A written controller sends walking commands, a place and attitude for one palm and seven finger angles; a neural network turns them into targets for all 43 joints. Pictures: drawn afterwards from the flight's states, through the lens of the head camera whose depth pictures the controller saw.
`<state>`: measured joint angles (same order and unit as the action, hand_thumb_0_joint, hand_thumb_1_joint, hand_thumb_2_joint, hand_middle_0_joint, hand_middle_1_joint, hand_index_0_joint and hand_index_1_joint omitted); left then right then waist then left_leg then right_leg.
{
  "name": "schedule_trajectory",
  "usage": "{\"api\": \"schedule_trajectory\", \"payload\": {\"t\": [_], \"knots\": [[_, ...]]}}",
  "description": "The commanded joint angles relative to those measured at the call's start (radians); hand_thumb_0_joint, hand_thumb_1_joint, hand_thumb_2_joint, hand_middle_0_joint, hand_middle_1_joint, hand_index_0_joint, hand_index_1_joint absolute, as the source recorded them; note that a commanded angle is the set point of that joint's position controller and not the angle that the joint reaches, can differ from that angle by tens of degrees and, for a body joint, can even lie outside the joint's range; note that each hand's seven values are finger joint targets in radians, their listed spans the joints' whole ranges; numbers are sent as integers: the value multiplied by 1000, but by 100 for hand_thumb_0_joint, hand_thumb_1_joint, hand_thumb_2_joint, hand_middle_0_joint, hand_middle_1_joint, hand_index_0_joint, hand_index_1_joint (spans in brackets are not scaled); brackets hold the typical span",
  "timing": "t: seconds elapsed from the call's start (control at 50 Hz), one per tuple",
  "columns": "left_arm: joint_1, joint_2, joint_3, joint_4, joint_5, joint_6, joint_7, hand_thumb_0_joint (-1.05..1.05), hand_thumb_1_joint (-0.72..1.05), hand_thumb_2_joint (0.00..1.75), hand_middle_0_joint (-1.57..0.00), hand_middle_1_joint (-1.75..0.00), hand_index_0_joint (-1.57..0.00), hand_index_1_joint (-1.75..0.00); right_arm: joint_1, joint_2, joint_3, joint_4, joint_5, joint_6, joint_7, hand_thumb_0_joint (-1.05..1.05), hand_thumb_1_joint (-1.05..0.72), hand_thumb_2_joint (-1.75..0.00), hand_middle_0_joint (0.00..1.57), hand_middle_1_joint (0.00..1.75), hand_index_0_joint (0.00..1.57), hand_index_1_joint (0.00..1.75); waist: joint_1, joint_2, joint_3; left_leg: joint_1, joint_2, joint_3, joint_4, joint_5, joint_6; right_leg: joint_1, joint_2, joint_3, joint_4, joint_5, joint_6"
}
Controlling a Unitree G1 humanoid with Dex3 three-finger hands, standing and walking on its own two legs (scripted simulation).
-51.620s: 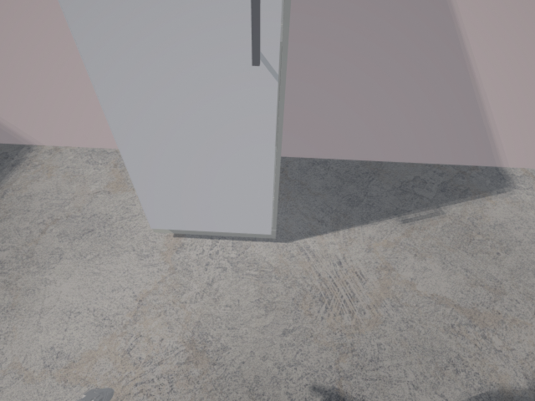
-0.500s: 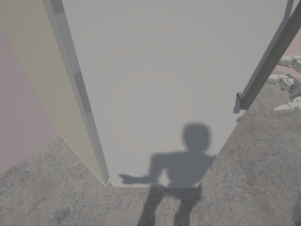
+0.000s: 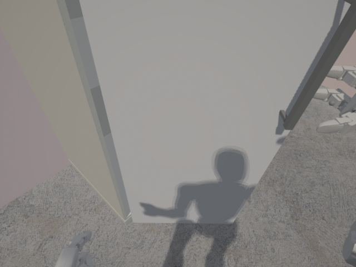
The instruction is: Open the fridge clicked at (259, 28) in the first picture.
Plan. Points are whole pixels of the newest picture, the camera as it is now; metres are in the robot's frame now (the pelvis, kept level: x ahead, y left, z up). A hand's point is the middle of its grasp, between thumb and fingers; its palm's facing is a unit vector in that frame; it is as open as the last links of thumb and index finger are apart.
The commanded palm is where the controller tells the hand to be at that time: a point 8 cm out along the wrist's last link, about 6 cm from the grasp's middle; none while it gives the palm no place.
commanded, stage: slide the fingers in behind the handle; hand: right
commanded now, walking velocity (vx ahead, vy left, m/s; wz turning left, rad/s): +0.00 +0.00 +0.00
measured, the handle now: (312, 72) +0.48 -0.23 +0.25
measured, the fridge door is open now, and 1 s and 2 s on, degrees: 47 47 47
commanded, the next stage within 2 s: move the hooked fingers beside the handle in 0.64 s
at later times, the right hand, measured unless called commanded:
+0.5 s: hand (332, 113) +0.38 -0.25 +0.22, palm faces -0.03 +1.00 -0.04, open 14.0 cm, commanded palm +0.36 -0.29 +0.23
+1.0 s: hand (330, 114) +0.37 -0.24 +0.22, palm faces -0.02 +1.00 -0.06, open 14.0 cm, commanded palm +0.36 -0.28 +0.23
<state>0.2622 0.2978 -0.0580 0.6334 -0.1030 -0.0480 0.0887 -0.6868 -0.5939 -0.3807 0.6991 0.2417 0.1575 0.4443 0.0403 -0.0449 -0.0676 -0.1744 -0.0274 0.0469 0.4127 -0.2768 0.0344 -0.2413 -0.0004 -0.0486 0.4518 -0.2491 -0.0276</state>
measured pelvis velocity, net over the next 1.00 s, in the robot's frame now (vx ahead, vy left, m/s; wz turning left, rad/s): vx -0.01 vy -0.01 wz -0.02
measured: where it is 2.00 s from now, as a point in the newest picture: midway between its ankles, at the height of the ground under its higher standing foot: outside the picture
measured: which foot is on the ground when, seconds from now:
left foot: down 0.00-1.00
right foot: down 0.00-1.00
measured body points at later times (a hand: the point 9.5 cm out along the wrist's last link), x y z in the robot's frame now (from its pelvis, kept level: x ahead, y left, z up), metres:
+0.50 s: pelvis +0.00 -0.01 +0.00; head -0.02 +0.01 +0.45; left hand +0.15 +0.24 -0.09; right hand +0.37 -0.30 +0.23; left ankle -0.04 +0.10 -0.74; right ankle -0.01 -0.10 -0.74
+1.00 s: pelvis -0.01 -0.01 +0.00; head -0.02 +0.00 +0.45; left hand +0.15 +0.23 -0.09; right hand +0.37 -0.30 +0.23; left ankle -0.04 +0.10 -0.74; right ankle -0.01 -0.10 -0.74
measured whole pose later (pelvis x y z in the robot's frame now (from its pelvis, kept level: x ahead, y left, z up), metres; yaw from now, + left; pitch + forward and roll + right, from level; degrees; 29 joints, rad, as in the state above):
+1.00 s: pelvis -0.01 -0.01 +0.00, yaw -1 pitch +0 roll +0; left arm 0.22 0.27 -0.07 0.66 -0.10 -0.07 0.09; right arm -0.60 -0.50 -0.30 0.49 0.25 0.23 0.36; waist 0.00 -0.04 -0.05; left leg -0.13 -0.01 0.06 0.39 -0.27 0.02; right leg -0.20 0.02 -0.04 0.43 -0.23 -0.04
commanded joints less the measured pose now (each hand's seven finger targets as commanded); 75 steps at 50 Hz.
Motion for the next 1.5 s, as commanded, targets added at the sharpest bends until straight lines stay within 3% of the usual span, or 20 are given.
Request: {"api": "schedule_trajectory", "payload": {"t": [0.0,0.06,0.08,0.18,0.24,0.28,0.38,0.42,0.64,0.68,0.74,1.08,1.14,1.2,1.26,1.3,1.32,1.38,1.44,1.48], "knots": [[-71,145,57,-155,-10,-43,7,0,90,90,-20,-30,-20,-30,-348,-308,-85,-209,27,-34,18,0,50,-30,30,120,30,120,-24,28,-246,-3,26,-31,-26,421,-9,187,-1,57,1,321,-34],[-82,137,57,-163,-10,-48,8,0,90,90,-20,-30,-20,-30,-392,-262,-41,-310,39,-49,12,0,50,-30,30,120,30,120,-12,-19,-231,-19,28,-31,-36,389,-5,210,-5,53,0,313,-33],[-80,142,60,-164,-7,-51,5,0,90,90,-20,-30,-20,-30,-364,-322,-104,-328,33,-52,4,0,50,-30,30,120,30,120,-27,-27,-255,-12,21,-32,-33,398,-3,224,-4,60,3,329,-34],[-91,133,55,-160,-5,-64,9,0,90,90,-20,-30,-20,-30,-364,-262,-71,-396,46,-57,0,0,50,-30,30,120,30,120,-12,-21,-238,-25,16,-26,-36,384,-4,243,-8,60,-3,328,-33],[-92,133,54,-151,-5,-74,14,0,90,90,-20,-30,-20,-30,-394,-232,-39,-391,38,-39,-6,0,50,-30,30,120,30,120,-4,-64,-214,-66,16,-21,-44,317,-1,253,-10,68,-12,285,-27],[-96,132,55,-149,-5,-76,13,0,90,90,-20,-30,-20,-30,-366,-249,-60,-395,36,-27,-20,0,50,-30,30,120,30,120,-13,-72,-218,-56,17,-24,-48,319,1,252,-11,67,-12,286,-26],[-109,129,49,-151,-5,-72,12,0,90,90,-20,-30,-20,-30,-334,-222,-46,-379,39,-4,-35,0,50,-30,30,120,30,120,-19,2,-222,-32,19,-21,-42,331,-1,224,-11,69,-18,284,-25],[-115,123,49,-154,-4,-79,13,0,90,90,-20,-30,-20,-30,-387,-172,1,-412,36,-6,-35,0,50,-30,30,120,30,120,-9,-8,-235,-48,19,-16,-38,331,-1,253,-12,78,-16,300,-24],[-137,113,42,-139,0,-82,16,0,90,90,-20,-30,-20,-30,-411,-124,35,-457,37,4,-63,0,50,-30,30,120,30,120,-10,-41,-235,-55,19,-14,-45,317,6,284,-13,90,-24,308,-16],[-144,112,41,-138,-1,-78,14,0,90,90,-20,-30,-20,-30,-390,-125,30,-457,40,10,-65,0,50,-30,30,120,30,120,-15,-14,-238,-38,19,-15,-47,331,5,277,-11,87,-23,313,-18],[-144,111,40,-130,0,-83,17,0,90,90,-20,-30,-20,-30,-440,-85,68,-468,41,12,-70,0,50,-30,30,120,30,120,-3,-31,-229,-63,19,-9,-50,291,6,288,-13,97,-32,284,-13],[-136,115,40,-129,3,-75,18,0,90,90,-20,-30,-20,-30,-394,-182,-16,-422,35,-4,-63,0,50,-30,30,120,30,120,-22,-13,-245,-16,18,-16,-58,343,6,278,-10,86,-34,334,-16],[-128,118,39,-117,2,-75,23,0,90,90,-20,-30,-20,-30,-468,-159,20,-376,31,-8,-57,0,50,-30,30,120,30,120,0,-19,-197,-53,19,-14,-67,288,4,254,-11,88,-46,266,-17],[-114,126,45,-116,3,-71,24,0,90,90,-20,-30,-20,-30,-451,-252,-53,-331,20,-12,-59,0,50,-30,30,120,30,120,-12,-18,-219,-30,22,-23,-70,299,3,237,-8,79,-41,266,-21],[-107,123,45,-119,0,-71,23,0,90,90,-20,-30,-20,-30,-456,-219,-15,-309,20,-25,-50,0,50,-30,30,120,30,120,-3,-33,-220,-36,23,-25,-71,292,2,236,-8,72,-34,259,-22],[-97,130,46,-118,1,-70,23,0,90,90,-20,-30,-20,-30,-462,-258,-41,-280,12,-31,-43,0,50,-30,30,120,30,120,-6,-41,-232,-34,23,-26,-67,297,3,235,-9,78,-34,262,-21],[-96,129,46,-119,0,-72,23,0,90,90,-20,-30,-20,-30,-482,-225,-10,-285,14,-37,-35,0,50,-30,30,120,30,120,4,-42,-238,-40,22,-26,-64,307,2,246,-8,78,-30,271,-22],[-81,138,52,-120,-2,-66,20,0,90,90,-20,-30,-20,-30,-424,-280,-62,-234,21,-37,-23,0,50,-30,30,120,30,120,-8,2,-243,-22,21,-28,-60,334,-1,223,-7,71,-22,281,-26],[-70,141,54,-119,-2,-66,21,0,90,90,-20,-30,-20,-30,-472,-270,-44,-201,17,-39,-12,0,50,-30,30,120,30,120,2,0,-219,-52,21,-25,-57,309,-3,206,-8,72,-23,255,-27],[-61,146,55,-125,-1,-63,16,0,90,90,-20,-30,-20,-30,-422,-328,-97,-188,16,-46,-14,0,50,-30,30,120,30,120,-17,-6,-234,-28,21,-32,-52,331,-1,196,-6,69,-17,275,-28]]}}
